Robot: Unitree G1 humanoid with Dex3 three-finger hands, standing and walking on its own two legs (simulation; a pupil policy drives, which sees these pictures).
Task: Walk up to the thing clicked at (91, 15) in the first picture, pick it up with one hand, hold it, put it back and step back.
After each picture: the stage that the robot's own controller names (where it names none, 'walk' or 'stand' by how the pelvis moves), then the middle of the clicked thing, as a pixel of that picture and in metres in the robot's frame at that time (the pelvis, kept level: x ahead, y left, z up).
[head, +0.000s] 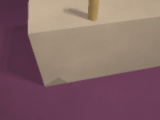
stand; (93, 1) +1.03 -0.07 -0.02
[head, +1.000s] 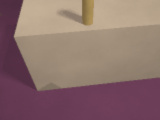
rise first; (88, 4) +0.91 -0.01 +0.01
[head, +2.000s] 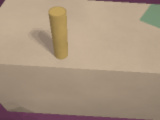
rise first; (59, 35) +0.59 +0.17 +0.00
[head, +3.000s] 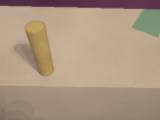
stand; (41, 51) +0.50 +0.18 +0.02
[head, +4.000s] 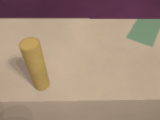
stand; (36, 67) +0.45 +0.20 +0.00
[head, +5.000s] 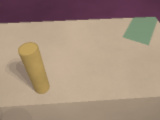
stand; (36, 71) +0.45 +0.20 -0.02
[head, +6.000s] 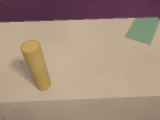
stand; (38, 68) +0.47 +0.20 -0.02
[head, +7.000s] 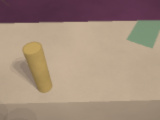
stand; (39, 70) +0.46 +0.20 -0.02
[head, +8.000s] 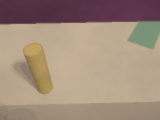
stand; (40, 71) +0.46 +0.19 -0.02
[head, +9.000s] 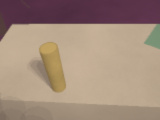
rise first; (54, 69) +0.46 +0.16 -0.02
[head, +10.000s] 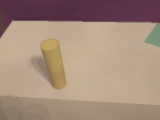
go down; (55, 66) +0.47 +0.16 -0.02
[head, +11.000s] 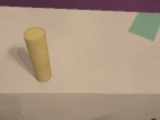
go down; (39, 58) +0.48 +0.15 +0.00
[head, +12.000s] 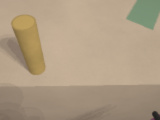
go down; (31, 49) +0.49 +0.16 +0.02
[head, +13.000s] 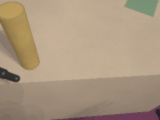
close in; (22, 41) +0.48 +0.16 +0.06
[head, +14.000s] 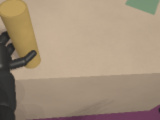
close; (24, 40) +0.48 +0.16 +0.07
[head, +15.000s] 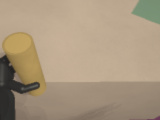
lift; (29, 70) +0.38 +0.16 +0.05
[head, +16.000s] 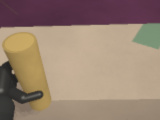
lift; (32, 77) +0.30 +0.15 +0.16
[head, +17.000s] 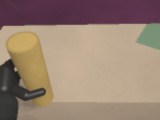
hold; (35, 75) +0.31 +0.15 +0.15
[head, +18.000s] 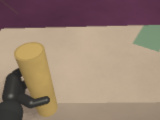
hold; (40, 84) +0.31 +0.14 +0.12
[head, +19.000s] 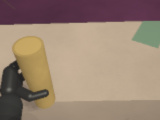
crouch; (38, 78) +0.32 +0.14 +0.13
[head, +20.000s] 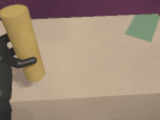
crouch; (26, 48) +0.42 +0.16 +0.15
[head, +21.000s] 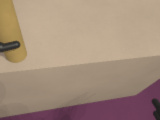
lower; (6, 29) +0.50 +0.15 +0.09
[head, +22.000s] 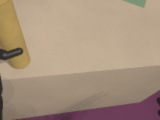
lower; (10, 36) +0.49 +0.16 +0.08
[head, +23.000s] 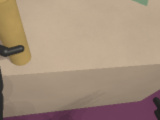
lower; (11, 33) +0.49 +0.16 +0.08
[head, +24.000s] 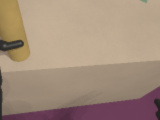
lower; (11, 28) +0.50 +0.16 +0.09
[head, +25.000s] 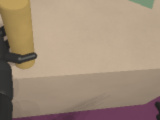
open; (20, 37) +0.47 +0.14 +0.08
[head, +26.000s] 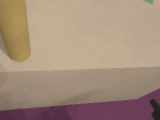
rise; (14, 28) +0.47 +0.15 +0.08
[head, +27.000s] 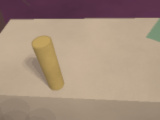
sink last; (50, 66) +0.45 +0.17 +0.03
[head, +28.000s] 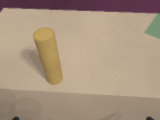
stand; (50, 59) +0.46 +0.15 +0.03
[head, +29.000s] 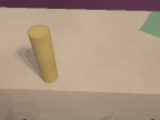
stand; (45, 57) +0.47 +0.16 +0.04
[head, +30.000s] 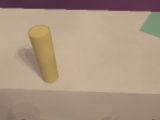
stand; (45, 57) +0.47 +0.16 +0.04
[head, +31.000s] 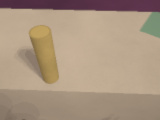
stand; (46, 58) +0.46 +0.16 +0.04
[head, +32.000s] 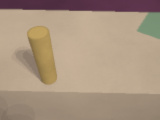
stand; (44, 58) +0.46 +0.15 +0.04
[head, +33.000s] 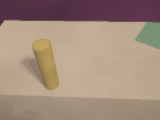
stand; (47, 67) +0.48 +0.17 -0.02
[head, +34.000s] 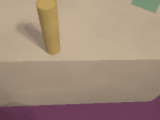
walk; (50, 30) +0.57 +0.14 +0.00
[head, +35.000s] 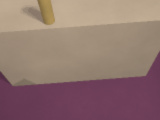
walk; (44, 2) +0.85 +0.25 +0.01
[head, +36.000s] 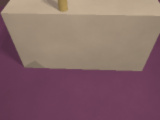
stand; out of the picture +1.12 +0.17 +0.00
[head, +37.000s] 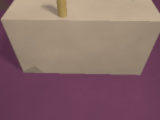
stand; out of the picture +1.11 +0.16 -0.02
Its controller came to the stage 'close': yes
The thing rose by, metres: 0.18
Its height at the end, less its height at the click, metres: +0.00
